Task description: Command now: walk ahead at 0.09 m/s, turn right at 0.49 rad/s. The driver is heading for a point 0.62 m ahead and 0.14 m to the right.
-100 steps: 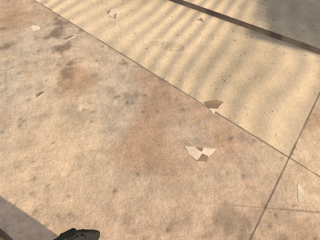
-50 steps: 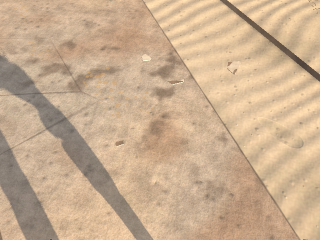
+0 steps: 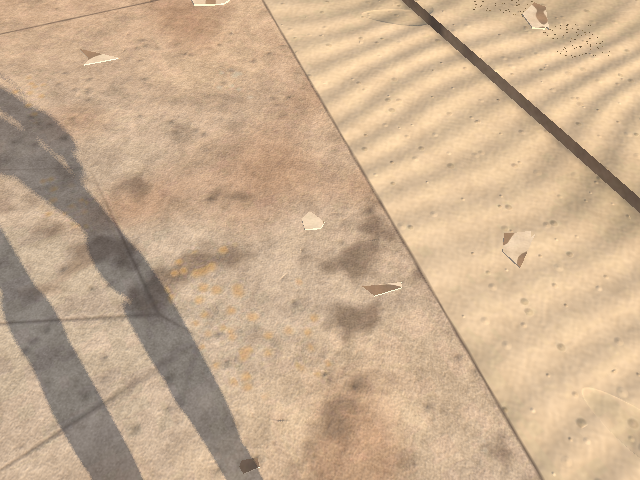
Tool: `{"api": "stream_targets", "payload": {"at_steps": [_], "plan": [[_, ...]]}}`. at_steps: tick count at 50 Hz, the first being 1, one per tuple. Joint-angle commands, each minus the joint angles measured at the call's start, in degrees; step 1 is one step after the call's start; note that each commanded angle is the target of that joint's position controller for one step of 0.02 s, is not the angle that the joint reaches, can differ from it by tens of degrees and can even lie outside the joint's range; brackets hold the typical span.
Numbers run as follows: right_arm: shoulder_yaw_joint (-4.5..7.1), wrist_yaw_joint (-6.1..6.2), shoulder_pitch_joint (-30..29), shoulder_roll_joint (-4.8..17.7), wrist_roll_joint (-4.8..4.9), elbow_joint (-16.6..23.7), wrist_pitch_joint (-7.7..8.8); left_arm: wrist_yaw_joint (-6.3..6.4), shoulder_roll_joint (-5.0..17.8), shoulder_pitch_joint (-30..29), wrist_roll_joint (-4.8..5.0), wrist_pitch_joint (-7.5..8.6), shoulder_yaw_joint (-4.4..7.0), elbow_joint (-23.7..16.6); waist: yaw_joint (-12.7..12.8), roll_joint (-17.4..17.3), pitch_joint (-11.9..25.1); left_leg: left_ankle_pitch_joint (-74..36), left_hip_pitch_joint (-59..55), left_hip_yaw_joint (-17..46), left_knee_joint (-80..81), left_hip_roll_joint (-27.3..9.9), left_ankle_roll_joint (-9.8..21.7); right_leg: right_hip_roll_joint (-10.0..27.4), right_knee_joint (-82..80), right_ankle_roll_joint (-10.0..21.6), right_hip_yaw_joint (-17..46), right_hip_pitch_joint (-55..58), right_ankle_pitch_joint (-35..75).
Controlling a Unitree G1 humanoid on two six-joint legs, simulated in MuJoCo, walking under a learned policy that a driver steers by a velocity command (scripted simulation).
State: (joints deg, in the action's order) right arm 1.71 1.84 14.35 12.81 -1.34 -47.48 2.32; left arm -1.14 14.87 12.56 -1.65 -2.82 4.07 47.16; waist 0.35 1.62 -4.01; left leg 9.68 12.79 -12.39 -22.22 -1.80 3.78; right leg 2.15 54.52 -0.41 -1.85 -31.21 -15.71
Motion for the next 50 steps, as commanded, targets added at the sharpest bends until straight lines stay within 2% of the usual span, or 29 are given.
{"api": "stream_targets", "payload": {"at_steps": [1,5,7,8,9,10,11,12,13,14,15,18,23,26,29,31,32,33,34,35,36,37,38,39,41,43,46,48,50], "plan": [[2.07,0.00,-0.89,8.23,-0.24,3.42,0.03,-0.85,1.44,1.35,-0.08,-0.41,-0.14,-3.83,0.23,-8.83,6.15,-17.94,-0.08,5.76,5.95,-15.79,7.99,0.57,-6.02,0.50,-1.19,7.26,0.92],[3.17,-0.51,0.41,10.47,-0.32,3.11,-1.55,-0.97,2.86,-1.40,0.20,-0.46,0.17,-6.60,-1.36,-9.21,5.92,-11.78,-2.45,6.78,2.49,-18.56,7.16,-0.25,-12.62,1.97,-2.95,9.52,-5.51],[3.68,-0.49,-0.08,11.38,0.06,2.95,-2.39,-0.86,2.69,-0.42,0.35,0.23,0.24,-7.24,-0.33,-7.72,5.89,-7.86,-2.05,5.48,-2.20,-18.10,4.56,-1.27,-21.33,3.24,-3.76,14.22,-3.31],[3.82,-0.56,1.60,11.00,-0.20,2.24,-2.86,-0.52,3.61,1.36,0.14,1.02,0.47,-6.74,0.35,-4.13,6.52,-3.67,-0.20,3.87,-7.28,-16.20,1.50,-1.55,-27.93,4.06,-1.68,18.78,2.02],[3.33,-0.95,3.98,8.30,-0.52,2.66,-3.35,0.29,8.66,3.76,-0.51,1.99,1.63,-6.51,0.29,8.65,7.11,6.75,6.03,-0.75,-21.18,-10.56,-2.46,7.84,-36.31,6.14,12.17,23.72,11.80],[2.16,-0.49,0.85,4.85,0.10,6.76,-3.99,0.60,16.26,5.14,0.30,2.04,3.51,-7.43,1.46,18.27,4.62,29.20,20.98,0.99,-31.17,0.90,-6.19,21.06,-38.41,15.90,32.17,25.18,29.19],[2.60,-0.28,-1.94,7.31,-0.41,6.48,-5.03,0.90,14.20,10.36,1.03,1.85,3.55,-5.63,3.91,7.54,6.26,28.81,21.89,9.30,-40.29,-0.17,-6.46,20.12,-34.94,19.71,27.34,27.37,38.67],[2.38,-0.30,-1.73,6.27,0.34,6.73,-5.15,1.41,12.81,7.89,1.13,1.50,3.11,-5.87,2.54,8.44,6.90,25.14,22.57,11.31,-42.47,-0.14,-6.42,17.63,-35.17,19.93,24.03,25.80,33.50],[2.50,-0.36,-2.17,6.73,0.76,6.12,-4.69,1.70,10.28,3.10,1.03,0.97,2.37,-6.64,0.60,5.64,4.25,19.14,22.19,13.10,-40.78,-1.30,-6.14,13.13,-36.68,16.96,20.00,23.21,26.30],[2.93,-0.44,-2.45,7.78,0.16,6.08,-4.30,1.99,8.76,-1.18,1.43,0.75,1.86,-7.85,-0.71,6.16,4.25,15.45,21.62,13.36,-38.99,-1.29,-5.79,10.10,-36.77,14.71,17.85,22.88,23.68],[3.15,-0.67,-1.29,8.48,-0.56,5.40,-4.21,1.90,7.25,-2.82,1.42,0.70,1.35,-8.45,-1.29,5.63,5.56,13.48,20.07,12.67,-39.90,-0.27,-5.79,8.53,-36.06,14.16,16.24,22.96,28.17],[2.98,-0.95,-0.78,7.12,-0.10,5.77,-4.75,1.29,8.80,-0.32,1.57,1.38,1.81,-8.22,-0.94,2.28,8.18,12.44,18.74,13.34,-38.18,0.75,-6.18,8.18,-35.37,14.30,16.95,24.51,28.86],[2.53,-0.50,-4.06,6.75,0.12,7.83,-5.19,1.15,10.19,2.06,0.83,1.08,2.39,-8.06,1.23,5.01,6.60,13.28,17.81,14.44,-29.12,1.62,-6.28,7.89,-36.36,14.95,22.46,23.43,15.86],[2.28,-0.30,-4.83,6.76,0.50,8.85,-4.72,0.75,11.00,1.66,0.46,0.75,2.76,-8.39,1.59,5.22,6.62,14.01,13.98,14.55,-24.21,2.93,-5.67,7.24,-35.52,14.69,25.24,21.17,14.19],[2.10,0.05,-2.48,6.97,1.09,8.87,-4.14,0.40,10.68,-0.24,0.29,0.52,2.71,-8.77,0.83,6.03,7.79,14.54,7.95,13.91,-18.18,4.09,-4.43,6.68,-34.03,13.26,27.06,19.64,17.53],[1.85,0.37,0.83,6.29,1.20,8.22,-3.62,0.46,9.99,-2.01,0.70,0.27,2.42,-8.65,-1.12,5.75,8.01,9.95,0.75,12.85,-8.17,4.73,-3.21,5.05,-32.02,10.76,27.02,17.17,18.06],[1.75,0.52,3.39,6.17,0.69,7.63,-3.09,0.73,9.12,-1.96,1.26,0.20,2.10,-8.49,-2.50,4.09,9.06,6.99,-5.76,13.20,0.20,4.05,-2.19,2.74,-30.91,8.46,26.32,13.52,6.82],[2.20,0.81,3.71,9.42,-0.43,7.98,-2.64,0.96,5.51,-1.06,1.49,0.36,1.03,-9.14,-1.95,-5.15,8.53,16.58,-10.21,24.23,8.08,-5.76,0.27,-2.47,-24.34,5.17,21.75,6.35,-10.51],[3.29,0.46,2.12,15.19,-0.84,9.34,-2.61,1.22,3.43,-1.18,1.56,0.74,0.41,-10.11,-2.31,-15.75,6.39,31.15,-11.08,42.57,15.48,-18.05,5.31,-13.38,-12.50,3.28,9.58,-3.99,-16.73],[4.11,-0.03,2.53,16.27,-1.91,8.19,-2.68,1.35,7.81,-3.45,-0.84,1.11,1.33,-10.41,-2.89,-13.32,1.82,35.21,-2.47,46.37,16.58,-20.23,9.11,-9.67,-3.67,3.22,11.74,-4.50,-13.67],[3.00,-0.39,-0.02,12.17,-1.18,7.96,-2.39,0.92,8.60,-1.86,-0.76,1.47,1.80,-9.21,-0.24,-9.79,-0.26,34.61,-0.65,42.88,16.77,-17.18,8.55,-8.60,-0.01,3.30,13.21,-3.45,-9.48],[2.38,-0.70,-2.27,9.92,-0.43,7.80,-1.97,0.30,8.20,1.06,-0.67,1.67,1.73,-7.35,1.66,-9.13,-1.21,29.99,-0.77,37.22,16.79,-13.50,6.50,-8.15,1.88,2.53,12.28,-2.81,-5.52],[2.25,-0.84,-2.74,9.33,-0.18,7.64,-1.53,-0.25,8.15,2.89,-0.90,1.80,1.71,-6.05,1.99,-10.29,0.02,25.71,-2.84,32.94,16.57,-10.94,5.17,-8.02,3.47,1.88,10.71,-2.42,-3.36],[2.15,-0.88,-1.66,8.81,0.04,7.12,-1.02,-0.73,7.85,3.36,-1.22,2.02,1.60,-5.28,1.29,-10.06,0.40,22.30,-4.57,30.18,16.12,-9.55,5.23,-7.73,4.55,1.42,9.45,-2.93,-2.21],[2.49,-1.35,1.98,9.14,0.30,5.33,-0.13,-1.46,6.49,0.51,-1.15,2.42,1.02,-5.69,-0.51,-8.62,0.24,19.17,-8.00,28.13,15.74,-9.03,5.86,-6.55,3.09,0.77,7.79,-5.41,-0.48],[2.99,-1.63,4.90,9.73,0.48,3.75,0.51,-1.84,5.70,-3.12,-0.87,2.67,0.48,-6.49,-2.09,-8.75,-0.12,16.78,-11.01,27.52,16.01,-9.64,6.78,-4.23,-1.58,-0.22,5.18,-7.19,0.84],[3.38,-1.93,7.66,10.11,0.43,2.12,1.00,-1.95,4.20,-7.52,-0.61,3.27,-0.48,-7.20,-4.30,-9.64,-0.02,13.15,-10.75,25.69,15.57,-9.87,7.51,-2.02,-11.06,-1.11,1.45,-3.44,0.57],[3.56,-2.11,8.93,10.51,0.14,1.00,1.05,-1.80,3.41,-9.30,-0.40,3.64,-0.96,-7.54,-4.98,-10.01,-0.92,9.43,-8.37,24.09,14.20,-9.81,7.85,-2.26,-17.03,-0.51,-0.23,1.27,-1.63],[3.66,-2.26,9.66,10.77,-0.06,0.03,0.88,-1.17,3.06,-8.43,-0.05,4.06,-1.23,-7.23,-4.46,-10.25,-0.89,-1.99,-6.41,22.72,10.63,-9.82,7.99,-3.59,-21.82,0.67,-1.96,7.17,-2.91]]}}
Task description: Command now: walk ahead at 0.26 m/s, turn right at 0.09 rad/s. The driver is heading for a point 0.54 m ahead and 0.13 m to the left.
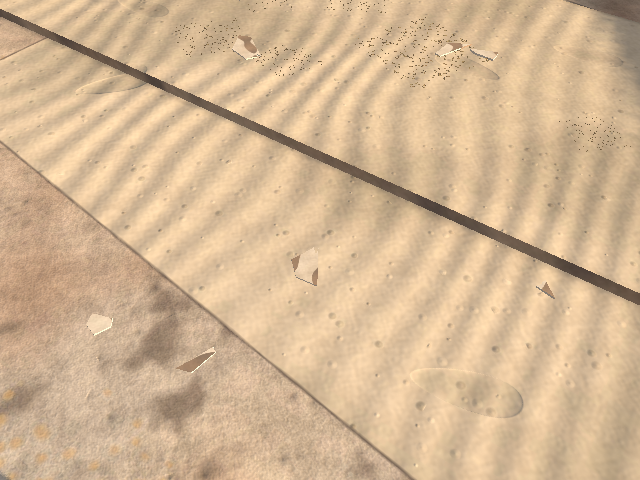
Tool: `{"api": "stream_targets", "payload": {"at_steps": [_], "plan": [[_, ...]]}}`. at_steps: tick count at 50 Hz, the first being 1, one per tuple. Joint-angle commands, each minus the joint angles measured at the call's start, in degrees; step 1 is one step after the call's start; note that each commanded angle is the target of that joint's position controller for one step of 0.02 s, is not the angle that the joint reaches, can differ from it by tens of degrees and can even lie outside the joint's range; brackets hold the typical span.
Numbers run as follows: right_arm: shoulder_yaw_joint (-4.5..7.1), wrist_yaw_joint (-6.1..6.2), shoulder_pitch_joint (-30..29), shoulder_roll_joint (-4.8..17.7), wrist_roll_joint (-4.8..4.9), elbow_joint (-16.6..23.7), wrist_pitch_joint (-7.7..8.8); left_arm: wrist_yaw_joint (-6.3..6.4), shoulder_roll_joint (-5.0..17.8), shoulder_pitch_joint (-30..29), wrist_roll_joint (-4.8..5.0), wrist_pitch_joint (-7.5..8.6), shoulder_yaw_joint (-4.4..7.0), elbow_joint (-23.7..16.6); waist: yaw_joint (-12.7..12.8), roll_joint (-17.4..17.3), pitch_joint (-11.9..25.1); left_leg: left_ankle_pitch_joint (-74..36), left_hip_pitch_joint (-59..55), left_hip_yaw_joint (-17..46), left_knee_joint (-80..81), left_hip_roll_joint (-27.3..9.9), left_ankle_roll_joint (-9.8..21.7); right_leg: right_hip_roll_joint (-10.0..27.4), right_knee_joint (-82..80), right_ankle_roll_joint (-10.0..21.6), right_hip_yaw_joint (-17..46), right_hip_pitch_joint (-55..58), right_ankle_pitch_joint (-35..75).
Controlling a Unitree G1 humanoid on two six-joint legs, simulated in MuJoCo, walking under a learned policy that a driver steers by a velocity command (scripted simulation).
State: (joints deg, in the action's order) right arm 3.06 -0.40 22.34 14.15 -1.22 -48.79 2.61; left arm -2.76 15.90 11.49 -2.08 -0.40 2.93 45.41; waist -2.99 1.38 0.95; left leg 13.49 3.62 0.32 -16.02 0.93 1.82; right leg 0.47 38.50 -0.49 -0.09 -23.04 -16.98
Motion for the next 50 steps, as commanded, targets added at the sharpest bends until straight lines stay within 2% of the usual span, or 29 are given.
{"api": "stream_targets", "payload": {"at_steps": [1,2,3,4,5,6,7,8,9,10,12,13,18,23,27,28,29,30,31,32,33,34,35,36,39,42,45,47,50], "plan": [[2.33,-0.05,1.63,9.51,0.05,0.88,0.45,0.97,1.87,-5.46,0.60,1.99,-0.16,-4.96,0.11,-9.67,-4.87,-13.40,3.51,9.51,1.74,-12.78,9.49,-2.53,-8.70,1.57,-4.22,3.09,0.94],[2.18,0.06,0.78,9.22,0.60,0.64,0.24,1.54,1.38,-2.14,0.53,2.47,-0.26,-3.74,2.31,-8.44,-3.48,-17.35,5.19,8.34,-1.75,-12.10,8.15,-3.10,-13.91,2.47,-4.38,9.24,5.88],[1.71,0.23,0.76,7.93,0.84,0.52,0.19,2.28,2.21,1.66,0.14,3.02,0.02,-2.05,3.86,-6.29,-1.05,-18.24,7.60,7.04,-5.83,-10.46,6.07,-2.99,-17.28,3.12,-2.84,16.98,8.44],[0.83,0.36,-0.17,5.59,0.95,1.17,0.39,2.97,4.67,6.35,-0.50,3.65,0.61,-0.94,6.12,-2.47,2.77,-13.63,11.37,4.11,-12.82,-7.79,3.69,3.42,-18.72,4.08,3.76,25.54,9.07],[-0.69,0.33,-0.26,0.69,1.38,3.92,0.53,3.71,11.18,10.03,-0.61,3.78,1.76,-1.00,6.65,9.64,6.51,5.78,22.59,-1.54,-25.48,-1.52,0.83,17.28,-21.04,8.31,21.10,34.35,13.71],[0.26,1.10,-0.12,4.53,0.61,3.31,-0.60,3.73,13.10,12.91,1.11,3.04,2.56,0.73,7.79,11.80,4.72,21.69,25.81,-2.10,-33.85,1.34,0.58,23.67,-23.15,13.92,28.07,29.01,23.03],[0.97,1.35,0.26,6.34,0.25,1.85,-1.53,3.46,9.26,10.35,1.50,2.95,1.52,0.37,5.99,5.33,1.31,20.40,25.93,1.91,-40.21,-0.42,0.97,21.26,-22.30,14.18,22.78,26.20,26.62],[0.68,1.09,0.50,4.82,0.42,0.77,-1.77,3.40,5.90,6.49,1.50,3.13,0.45,-0.34,4.48,3.97,-1.07,17.38,25.59,3.18,-41.49,-1.22,0.94,18.61,-22.85,12.83,16.71,22.49,30.35],[0.69,0.93,0.73,4.25,0.72,0.07,-1.92,3.65,3.72,2.99,1.23,3.13,-0.31,-1.08,2.75,3.86,-1.54,13.66,24.14,3.53,-40.39,-2.27,0.67,15.79,-23.86,10.51,11.72,20.62,31.64],[0.98,0.73,0.59,4.74,0.36,-0.27,-2.19,4.08,3.15,1.90,1.20,3.31,-0.58,-1.07,2.09,5.09,-1.76,10.87,23.09,2.81,-40.59,-2.24,0.13,14.27,-23.83,9.67,8.22,19.49,37.01],[1.38,0.32,1.07,4.80,0.10,-0.81,-2.86,4.49,3.79,1.62,1.13,3.53,-0.43,-1.05,1.25,4.87,0.24,7.39,21.71,1.62,-43.70,-0.97,-0.98,13.19,-22.13,9.90,3.12,18.74,46.97],[1.50,0.15,0.67,4.61,0.16,-0.62,-3.18,4.66,4.04,1.90,1.25,3.56,-0.33,-0.92,1.06,4.52,0.84,6.41,22.02,1.26,-44.30,-0.83,-1.49,13.41,-21.94,10.36,1.76,18.63,47.93],[1.17,-0.74,-6.28,2.99,-0.39,2.39,-4.88,5.41,3.90,3.27,1.09,2.47,-0.06,0.21,2.53,5.57,-1.58,3.71,25.79,-0.75,-37.84,-2.51,-2.84,14.26,-22.07,12.07,-1.68,17.89,39.14],[0.79,-1.54,-10.33,2.72,-0.24,5.38,-5.53,4.91,6.00,3.63,0.68,1.52,0.93,0.64,3.54,5.39,-0.95,5.32,21.19,-3.75,-29.28,-2.25,-0.91,15.99,-18.78,12.60,-3.21,17.08,35.93],[1.09,-1.61,-11.06,3.51,0.12,7.41,-5.33,4.62,7.85,2.80,0.83,0.55,1.92,0.54,3.41,4.82,-0.74,7.31,16.41,-5.34,-20.75,-1.20,1.43,17.24,-12.79,10.64,-3.09,16.98,30.83],[1.11,-1.47,-9.62,3.49,-0.03,7.41,-4.71,4.66,8.12,2.64,0.96,0.24,2.11,0.73,1.96,2.90,-0.10,2.19,12.12,-5.28,-14.22,-0.53,2.18,16.10,-8.30,8.53,-4.81,15.32,27.83],[1.82,-0.92,-6.82,6.06,-0.64,6.86,-3.78,4.51,7.43,4.66,0.76,0.12,2.06,1.11,0.77,-3.36,2.33,-5.43,5.32,0.50,-7.09,-2.50,3.63,12.94,0.98,5.04,-7.80,11.75,21.04],[3.72,-0.23,-5.37,14.74,-1.02,8.22,-3.01,4.08,3.14,5.19,0.86,-0.05,0.92,-2.01,1.60,-18.11,4.62,-25.44,-3.99,23.86,-3.33,-19.25,9.74,4.54,17.64,0.39,-12.17,-3.26,-5.19],[4.55,-0.17,-0.28,16.03,1.24,6.62,-3.36,4.54,3.90,0.80,0.70,-1.25,0.89,-3.52,-1.89,-15.72,7.09,-36.88,-2.86,30.14,-3.14,-24.43,18.73,-2.10,26.51,-0.48,-3.44,-7.83,-23.02],[4.09,-0.01,-0.76,14.04,1.68,6.39,-3.68,4.53,4.44,0.46,0.67,-1.81,0.92,-3.33,-0.75,-9.58,4.74,-33.64,-2.02,25.40,-3.45,-21.88,19.21,0.05,30.61,-0.74,0.35,-9.59,-20.02],[3.34,0.41,-4.74,11.35,1.46,6.86,-4.10,4.36,4.20,-0.29,1.12,-1.67,0.88,-2.96,0.69,-7.04,0.44,-27.63,1.66,21.03,-2.40,-18.36,17.30,1.05,30.20,-0.76,1.28,-10.55,-14.93],[2.72,0.82,-9.21,9.53,1.14,7.89,-4.61,4.36,4.59,-0.52,1.17,-1.34,1.05,-2.60,2.48,-5.77,-1.53,-22.48,3.70,17.84,-1.54,-14.36,14.14,2.03,26.81,-0.77,1.97,-10.32,-10.32],[2.36,1.09,-11.34,8.41,1.36,8.54,-4.74,4.22,5.57,0.07,0.41,-1.35,1.32,-2.45,3.30,-6.80,-1.43,-23.27,4.03,16.08,-1.60,-12.12,12.65,2.12,25.00,-1.07,1.81,-9.35,-7.63],[2.26,0.95,-11.58,8.31,1.17,8.78,-4.69,4.00,5.57,1.41,-0.03,-1.57,1.37,-1.81,3.58,-6.59,0.25,-26.31,3.62,15.01,-2.15,-10.94,12.26,1.18,25.34,-1.40,1.28,-7.95,-6.29],[2.90,0.41,-9.51,10.37,1.03,8.34,-4.01,3.76,4.50,1.72,0.69,-2.19,1.17,-2.23,3.33,-4.99,2.35,-25.51,2.70,15.65,-2.52,-10.28,11.94,0.45,21.96,-2.25,1.69,-7.15,-5.34],[3.20,0.38,-8.40,11.07,0.66,8.29,-4.24,4.06,4.55,-0.70,0.71,-2.65,1.13,-3.41,2.07,-7.06,1.25,-15.21,3.54,18.78,-1.27,-9.75,12.05,0.18,16.87,-2.68,2.31,-7.90,-5.36],[3.50,0.27,-7.64,11.62,0.23,8.45,-4.56,4.25,4.70,-2.69,0.83,-2.51,1.08,-4.49,1.16,-7.63,0.76,-8.27,4.84,22.31,-0.89,-9.66,12.37,-0.41,12.79,-2.54,2.97,-7.17,-5.61],[3.70,0.15,-7.72,11.95,0.03,8.64,-4.66,4.39,4.67,-3.42,1.04,-2.13,0.97,-5.09,0.94,-7.59,0.88,-7.70,5.69,24.23,-1.45,-9.50,12.37,-1.03,10.32,-2.14,3.29,-5.64,-5.89],[3.47,0.03,-8.95,11.27,-0.29,8.82,-4.72,4.63,4.60,-2.10,1.55,-1.57,0.72,-5.00,1.21,-8.33,2.13,-11.52,7.03,24.75,-2.92,-9.24,11.55,-1.86,6.04,-1.00,2.52,-0.50,-6.50]]}}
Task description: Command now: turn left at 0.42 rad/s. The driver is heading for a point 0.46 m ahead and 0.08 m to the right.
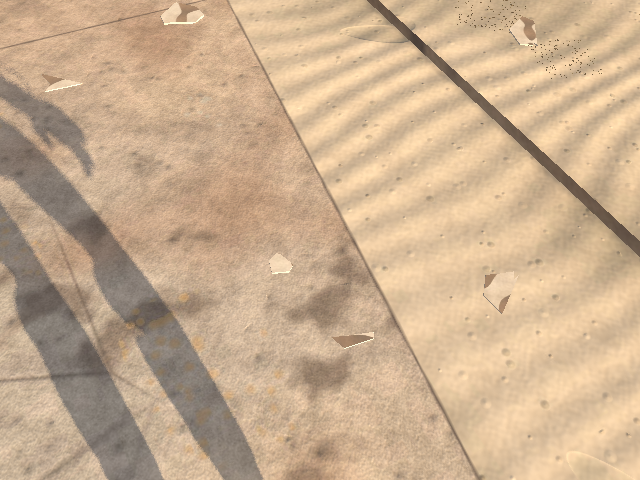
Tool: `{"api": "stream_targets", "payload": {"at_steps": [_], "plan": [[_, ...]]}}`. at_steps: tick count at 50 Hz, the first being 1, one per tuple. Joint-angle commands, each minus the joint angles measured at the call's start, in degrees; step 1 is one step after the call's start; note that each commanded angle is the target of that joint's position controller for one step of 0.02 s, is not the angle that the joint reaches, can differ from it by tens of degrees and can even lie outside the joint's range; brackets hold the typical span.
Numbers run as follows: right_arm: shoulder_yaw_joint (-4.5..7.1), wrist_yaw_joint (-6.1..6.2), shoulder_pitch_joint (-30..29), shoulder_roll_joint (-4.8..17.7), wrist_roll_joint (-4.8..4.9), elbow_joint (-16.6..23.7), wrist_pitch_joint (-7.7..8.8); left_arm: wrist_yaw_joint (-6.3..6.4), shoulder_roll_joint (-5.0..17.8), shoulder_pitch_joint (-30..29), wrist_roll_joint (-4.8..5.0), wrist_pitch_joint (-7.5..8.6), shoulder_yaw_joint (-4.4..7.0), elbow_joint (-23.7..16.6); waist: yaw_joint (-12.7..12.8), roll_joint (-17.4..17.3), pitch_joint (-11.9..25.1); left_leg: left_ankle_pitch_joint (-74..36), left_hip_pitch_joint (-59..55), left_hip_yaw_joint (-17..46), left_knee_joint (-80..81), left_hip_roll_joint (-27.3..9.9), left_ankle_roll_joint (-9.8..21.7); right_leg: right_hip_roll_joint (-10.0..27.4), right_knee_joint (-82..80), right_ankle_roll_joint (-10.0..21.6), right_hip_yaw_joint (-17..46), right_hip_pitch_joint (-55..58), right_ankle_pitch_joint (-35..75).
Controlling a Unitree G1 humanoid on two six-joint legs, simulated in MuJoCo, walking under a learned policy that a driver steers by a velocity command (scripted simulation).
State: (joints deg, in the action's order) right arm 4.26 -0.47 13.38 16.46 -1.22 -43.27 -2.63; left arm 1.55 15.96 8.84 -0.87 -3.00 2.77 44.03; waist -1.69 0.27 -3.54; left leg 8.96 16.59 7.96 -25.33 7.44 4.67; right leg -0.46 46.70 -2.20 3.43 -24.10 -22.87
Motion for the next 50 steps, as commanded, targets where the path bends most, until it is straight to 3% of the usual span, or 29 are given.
{"api": "stream_targets", "payload": {"at_steps": [1,3,5,6,7,8,9,10,12,18,23,26,27,28,29,30,31,32,33,35,38,42,44,46,48,50], "plan": [[2.15,0.07,-0.44,8.71,-0.36,3.25,0.47,0.43,4.53,1.15,0.49,1.20,0.80,-3.61,0.07,-7.52,6.85,-8.66,-5.38,17.48,5.86,-15.63,8.23,-1.29,-4.19,1.21,-1.33,2.71,-0.93],[1.89,0.12,-1.52,8.30,-0.17,2.92,0.20,0.63,4.18,3.50,0.73,1.57,0.57,-3.25,1.20,-7.60,6.85,-10.87,-3.98,18.22,4.42,-15.05,6.75,-2.00,-11.51,2.47,-2.03,8.08,0.64],[1.22,0.54,-1.50,6.56,0.70,2.47,-0.07,0.76,3.61,7.73,-0.19,2.52,0.26,-2.11,3.58,-3.99,7.36,12.25,3.39,17.05,2.57,-10.55,3.02,-0.75,-26.52,4.61,-1.05,19.73,4.17],[-0.01,0.69,-0.09,2.31,0.83,3.05,0.16,1.07,6.77,8.14,-1.23,2.97,0.55,-2.76,3.15,7.25,7.03,25.64,10.89,10.28,-8.19,-4.72,-0.14,11.30,-34.53,7.21,13.47,24.05,-9.30],[0.07,0.97,-1.92,3.02,0.52,3.85,0.70,0.66,13.27,7.20,-1.67,3.09,1.99,-3.17,4.21,13.31,2.59,22.94,20.25,0.21,-19.48,4.64,-1.36,20.69,-42.06,12.10,30.37,20.34,-21.92],[0.94,1.03,-3.34,6.61,-1.22,3.89,1.27,0.24,12.38,7.48,-2.13,3.16,2.28,-1.61,3.31,8.47,-1.63,18.53,19.44,3.47,-25.80,-0.18,-1.26,21.28,-41.69,14.57,30.94,14.15,-22.87],[1.13,0.38,-0.98,6.76,-0.98,2.28,1.74,-0.12,8.59,5.06,-1.21,3.58,1.26,-1.38,0.89,6.58,-2.45,14.24,18.47,3.69,-28.05,-1.14,-1.68,17.76,-41.67,13.44,26.30,13.83,-20.19],[1.10,-0.25,1.20,6.67,-1.02,0.73,2.01,-0.41,7.16,3.66,-0.65,4.05,0.96,-1.25,-0.19,6.70,-2.34,11.12,18.13,2.39,-29.74,-1.55,-2.60,14.55,-41.33,11.80,21.12,15.21,-15.03],[1.03,-1.30,2.00,6.33,-1.78,-0.83,2.45,-0.57,6.06,5.12,-0.18,5.06,0.79,-0.38,0.63,7.27,-0.58,8.20,18.92,-0.55,-32.68,-2.46,-3.58,11.48,-40.61,11.33,15.24,18.70,-8.02],[-0.49,-2.33,-8.52,3.17,-1.17,1.12,3.34,-1.36,6.19,14.03,0.07,6.89,1.63,4.33,5.37,6.70,-1.28,4.03,23.60,-7.67,-22.97,-8.21,-6.35,11.89,-41.13,13.78,11.58,25.31,1.46],[-1.40,-2.42,-13.90,1.91,-0.64,2.62,4.15,-1.67,7.02,17.30,-0.39,7.29,1.97,6.70,6.90,7.41,-2.18,5.54,15.65,-11.02,-10.81,-8.25,-5.14,12.32,-38.90,14.28,8.70,21.90,7.72],[-1.31,-1.82,-11.38,2.56,-0.43,2.41,4.70,-1.89,7.77,16.49,-0.27,7.30,2.21,7.27,4.41,7.41,-1.59,5.63,5.77,-12.35,-5.85,-7.05,-2.56,13.71,-35.28,13.67,8.12,17.91,16.54],[-1.17,-1.40,-7.56,2.48,-0.50,1.25,5.08,-1.89,7.73,15.62,0.11,7.16,2.16,7.44,1.89,6.06,-0.95,3.16,-1.38,-12.42,-1.92,-6.23,-1.79,13.10,-31.96,12.69,7.52,14.87,20.25],[-0.49,-0.64,-0.73,3.78,-0.86,-1.18,5.74,-1.90,6.89,15.25,0.39,7.19,1.82,7.56,-1.31,2.88,2.05,2.12,-12.57,-11.61,0.91,-5.38,-0.94,10.63,-24.56,11.23,5.36,10.64,26.10],[0.76,0.38,8.72,7.77,-1.85,-3.27,6.57,-2.07,5.07,13.58,0.72,7.42,1.14,6.29,-5.78,-3.65,8.21,9.26,-25.08,-1.82,4.46,-13.86,1.10,6.22,-10.06,9.15,1.27,3.79,22.48],[2.10,0.95,15.03,14.41,-2.23,-3.76,6.73,-2.13,-1.15,14.13,1.44,7.58,-0.43,3.41,-6.75,-16.90,14.27,25.08,-35.61,21.25,12.21,-30.31,4.94,-1.84,7.81,6.61,-4.94,-11.03,-2.72],[1.82,0.95,13.66,12.71,-1.35,-4.32,6.34,-1.44,4.87,14.07,0.34,6.73,1.21,4.72,-5.47,-10.46,10.67,29.37,-27.61,28.26,15.06,-32.51,6.83,-1.48,16.68,7.65,-0.28,-14.30,-6.30],[0.59,0.66,7.55,8.68,-1.00,-3.05,6.28,-1.85,5.31,13.29,0.20,6.54,1.60,5.12,-2.23,-5.88,4.43,27.61,-21.69,20.65,15.13,-29.65,5.75,1.70,18.54,8.54,2.26,-14.63,-1.17],[-0.28,0.39,3.66,5.26,-0.63,-2.47,6.64,-2.51,3.84,12.90,0.32,6.50,1.33,5.81,-0.58,-4.92,1.40,19.60,-16.80,13.35,16.34,-26.45,4.32,3.43,17.27,8.20,1.93,-13.05,3.14],[-1.33,0.73,1.99,2.19,-0.44,-2.65,7.52,-3.25,2.79,13.20,-0.57,5.48,1.43,6.99,1.13,-6.42,0.05,6.58,-13.65,2.87,17.60,-21.96,1.71,4.82,15.56,6.88,0.68,-10.82,7.18],[-1.27,0.86,4.97,2.53,0.08,-4.53,8.68,-4.16,1.32,10.98,-0.80,4.45,1.40,6.44,1.83,-5.37,0.46,-10.53,-14.86,-4.94,16.65,-20.62,1.33,4.47,17.34,5.76,-0.80,-13.37,11.27],[-1.58,1.03,7.93,1.46,0.17,-6.44,8.98,-4.95,0.22,2.84,-0.84,4.03,0.97,3.33,1.36,-4.83,-1.43,-19.40,-15.24,-11.45,17.33,-20.05,1.70,4.66,13.49,4.63,-2.87,-18.91,17.56],[-2.08,1.13,8.02,0.59,0.11,-7.55,8.93,-5.06,-1.34,-0.90,-1.01,4.45,0.13,1.96,1.56,-4.03,-3.36,-30.41,-12.48,-15.37,15.82,-18.18,1.54,3.17,3.67,4.27,-5.25,-15.20,20.60],[-2.26,1.45,9.65,1.12,0.41,-9.11,8.83,-5.02,-3.09,-4.35,-1.22,4.78,-0.97,1.10,0.65,-4.40,-3.55,-38.36,-11.52,-17.62,14.13,-17.50,1.31,1.22,-6.37,4.58,-9.25,-9.16,23.01],[-2.17,1.82,11.70,2.46,0.57,-11.01,8.56,-4.58,-2.68,-3.85,-1.39,4.99,-1.25,1.29,0.87,-5.49,-1.61,-46.53,-14.66,-17.46,10.82,-18.53,1.26,-0.91,-10.67,5.92,-10.96,-4.20,22.80],[-1.88,2.43,10.39,3.80,0.72,-11.66,8.13,-3.85,-0.64,2.40,-1.69,5.44,-0.78,3.48,3.82,-7.14,1.94,-55.55,-17.54,-17.03,3.00,-19.33,0.99,-3.24,-12.25,8.42,-10.58,2.19,20.01]]}}
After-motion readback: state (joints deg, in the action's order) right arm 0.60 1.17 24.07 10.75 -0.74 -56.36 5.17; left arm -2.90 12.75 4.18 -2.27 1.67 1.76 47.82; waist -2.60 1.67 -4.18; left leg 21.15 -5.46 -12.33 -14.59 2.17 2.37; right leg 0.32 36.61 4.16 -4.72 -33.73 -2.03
